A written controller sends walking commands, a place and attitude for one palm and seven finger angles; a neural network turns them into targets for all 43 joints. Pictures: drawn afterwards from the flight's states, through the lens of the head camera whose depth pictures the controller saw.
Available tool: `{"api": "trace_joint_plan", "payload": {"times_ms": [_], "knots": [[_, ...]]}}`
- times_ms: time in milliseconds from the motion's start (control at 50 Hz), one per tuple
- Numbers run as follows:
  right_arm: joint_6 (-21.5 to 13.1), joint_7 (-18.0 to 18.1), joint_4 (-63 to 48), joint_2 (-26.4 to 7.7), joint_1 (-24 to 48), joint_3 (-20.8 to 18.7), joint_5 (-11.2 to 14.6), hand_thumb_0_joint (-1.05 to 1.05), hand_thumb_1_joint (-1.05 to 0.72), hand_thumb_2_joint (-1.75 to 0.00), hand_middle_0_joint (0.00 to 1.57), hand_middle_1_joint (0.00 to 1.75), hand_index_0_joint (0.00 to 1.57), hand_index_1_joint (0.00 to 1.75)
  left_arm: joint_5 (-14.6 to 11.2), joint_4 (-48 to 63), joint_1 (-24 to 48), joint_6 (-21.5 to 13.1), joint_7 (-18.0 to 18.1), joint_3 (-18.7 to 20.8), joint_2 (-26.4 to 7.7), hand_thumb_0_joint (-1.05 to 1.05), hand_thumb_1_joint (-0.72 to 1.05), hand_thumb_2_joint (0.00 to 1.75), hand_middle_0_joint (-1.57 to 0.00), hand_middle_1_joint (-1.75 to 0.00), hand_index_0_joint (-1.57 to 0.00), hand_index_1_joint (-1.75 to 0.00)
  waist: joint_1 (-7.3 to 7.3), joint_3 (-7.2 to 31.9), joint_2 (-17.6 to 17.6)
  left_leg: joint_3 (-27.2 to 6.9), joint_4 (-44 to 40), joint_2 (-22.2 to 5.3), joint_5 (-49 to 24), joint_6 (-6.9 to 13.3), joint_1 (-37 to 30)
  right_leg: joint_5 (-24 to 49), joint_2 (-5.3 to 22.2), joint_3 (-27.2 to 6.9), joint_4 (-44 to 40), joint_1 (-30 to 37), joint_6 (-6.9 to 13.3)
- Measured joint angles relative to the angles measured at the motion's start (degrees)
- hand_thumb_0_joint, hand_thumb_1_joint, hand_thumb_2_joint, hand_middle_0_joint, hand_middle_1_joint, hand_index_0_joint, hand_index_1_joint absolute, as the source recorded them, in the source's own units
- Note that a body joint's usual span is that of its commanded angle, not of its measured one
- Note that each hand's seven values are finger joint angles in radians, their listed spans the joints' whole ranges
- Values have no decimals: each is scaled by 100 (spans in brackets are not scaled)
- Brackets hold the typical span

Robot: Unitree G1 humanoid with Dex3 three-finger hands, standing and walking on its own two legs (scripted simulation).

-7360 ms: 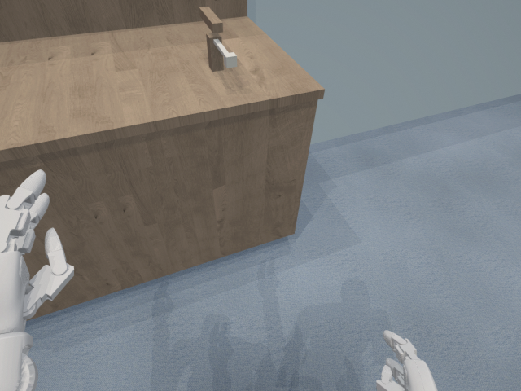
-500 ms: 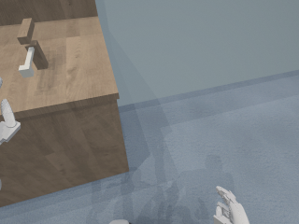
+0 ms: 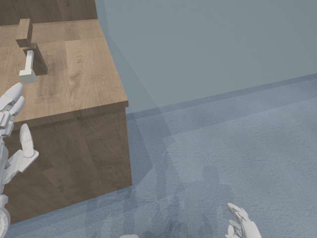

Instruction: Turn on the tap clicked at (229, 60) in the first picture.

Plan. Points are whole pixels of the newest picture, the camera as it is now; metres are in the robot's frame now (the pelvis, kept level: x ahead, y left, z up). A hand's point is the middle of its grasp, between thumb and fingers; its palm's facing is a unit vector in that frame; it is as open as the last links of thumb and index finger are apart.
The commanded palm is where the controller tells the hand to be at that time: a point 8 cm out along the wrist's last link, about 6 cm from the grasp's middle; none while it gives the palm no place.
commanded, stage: come to a stop and stand still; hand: left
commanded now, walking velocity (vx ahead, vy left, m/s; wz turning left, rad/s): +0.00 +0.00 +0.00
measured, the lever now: (27, 76) +0.46 +0.41 +0.13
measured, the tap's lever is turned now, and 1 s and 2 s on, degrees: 0 0 0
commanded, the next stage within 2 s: look again from close up in 1.00 s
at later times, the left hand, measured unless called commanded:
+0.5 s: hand (37, 132) +0.26 +0.28 +0.16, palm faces +0.37 -0.84 -0.39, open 7.4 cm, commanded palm +0.20 +0.30 +0.19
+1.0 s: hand (59, 138) +0.25 +0.23 +0.16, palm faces +0.37 -0.86 -0.34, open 7.4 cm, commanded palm +0.20 +0.27 +0.19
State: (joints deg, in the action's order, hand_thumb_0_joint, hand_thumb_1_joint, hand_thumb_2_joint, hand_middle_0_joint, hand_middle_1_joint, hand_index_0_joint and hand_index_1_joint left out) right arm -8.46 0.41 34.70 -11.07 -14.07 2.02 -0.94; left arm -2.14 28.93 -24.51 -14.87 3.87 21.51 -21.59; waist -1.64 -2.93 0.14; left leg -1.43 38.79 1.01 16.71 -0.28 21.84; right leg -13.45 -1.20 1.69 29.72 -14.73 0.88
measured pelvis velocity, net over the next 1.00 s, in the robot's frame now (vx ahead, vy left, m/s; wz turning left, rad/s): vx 0.04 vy -0.01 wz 0.01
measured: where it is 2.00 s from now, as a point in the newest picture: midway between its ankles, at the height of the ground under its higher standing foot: outside the picture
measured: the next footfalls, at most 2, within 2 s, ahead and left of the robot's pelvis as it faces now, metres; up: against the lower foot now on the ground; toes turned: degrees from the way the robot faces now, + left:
right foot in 0.30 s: +0.04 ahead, -0.10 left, +0.00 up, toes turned +1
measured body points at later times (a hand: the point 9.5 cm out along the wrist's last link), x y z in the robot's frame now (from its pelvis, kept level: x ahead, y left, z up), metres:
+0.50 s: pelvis +0.04 +0.02 +0.01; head +0.07 +0.03 +0.46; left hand +0.24 +0.32 +0.18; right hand +0.24 -0.19 -0.06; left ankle +0.06 +0.08 -0.73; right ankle +0.00 -0.10 -0.73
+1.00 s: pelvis +0.04 -0.01 +0.01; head +0.05 -0.01 +0.46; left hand +0.23 +0.27 +0.18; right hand +0.22 -0.24 -0.07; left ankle +0.06 +0.08 -0.73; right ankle +0.00 -0.10 -0.73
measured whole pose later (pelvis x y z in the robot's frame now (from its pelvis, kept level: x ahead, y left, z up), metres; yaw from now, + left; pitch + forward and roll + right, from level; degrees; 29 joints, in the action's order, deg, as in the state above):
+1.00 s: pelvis +0.04 -0.01 +0.01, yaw +1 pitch +1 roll -1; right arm -3.9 2.9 33.9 -13.0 -12.5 1.9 -0.1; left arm -3.7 22.2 -24.7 -10.3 5.8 16.7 -19.1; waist -1.2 1.0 -0.9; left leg -2.0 24.1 2.3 10.4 2.2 14.5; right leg -13.6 -4.3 0.9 18.8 -6.1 3.0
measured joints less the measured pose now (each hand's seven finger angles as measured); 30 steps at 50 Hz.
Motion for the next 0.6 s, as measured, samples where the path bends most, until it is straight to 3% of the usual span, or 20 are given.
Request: {"api": "trace_joint_plan", "payload": {"times_ms": [20,60,120,180,280,340,460,600], "knots": [[4,19,29,-14,-8,15,1,1,-91,-90,20,30,20,30,-9,-16,-73,43,-9,-61,51,1,89,90,-21,-30,-21,-30,-10,49,-46,-6,-244,6,-78,21,-150,-50,-1,19,65,-27,-63],[2,85,167,78,73,35,17,1,-91,-90,20,30,21,30,-7,-214,-4,139,7,-116,70,1,89,90,-21,-31,-21,-30,-50,-39,102,58,-398,155,-330,313,-279,-222,106,-73,240,-21,-144],[-42,117,191,224,112,104,13,1,-91,-90,20,30,20,30,16,-531,288,289,78,-108,94,1,89,90,-21,-31,-21,-30,-125,-121,296,83,-733,308,-469,503,-462,-654,49,-296,541,-41,-103],[-154,76,104,283,147,162,-43,1,-91,-90,20,30,21,30,50,-409,514,353,190,-110,193,2,89,90,-21,-31,-21,-30,-133,-156,297,-8,-1212,339,-708,524,-629,-742,-81,-285,724,-25,-39],[-225,-41,-101,270,282,218,-88,1,-90,-90,20,30,21,30,67,236,315,67,251,-96,36,2,89,90,-21,-30,-20,-30,-109,8,305,45,-1424,390,-756,549,-622,-128,-45,-187,-473,476,36],[-96,-19,-121,203,466,185,-94,1,-90,-90,20,30,21,30,30,87,172,-16,202,-83,-59,1,89,90,-21,-30,-20,-30,-87,112,206,155,-1399,396,-661,518,-598,-109,-8,-249,-747,587,-73],[176,90,-177,56,540,84,-9,1,-90,-90,20,30,21,30,-61,-581,130,321,152,-143,-36,1,89,90,-21,-30,-21,-30,-22,180,55,168,-1661,437,-757,516,-705,-139,37,-270,-786,589,-97],[308,140,-189,-83,364,51,33,1,-91,-90,20,30,20,30,-101,-236,-57,421,176,-298,91,2,89,90,-21,-30,-21,-30,-15,178,129,85,-1544,369,-661,440,-725,-200,-43,-191,-768,668,0]]}}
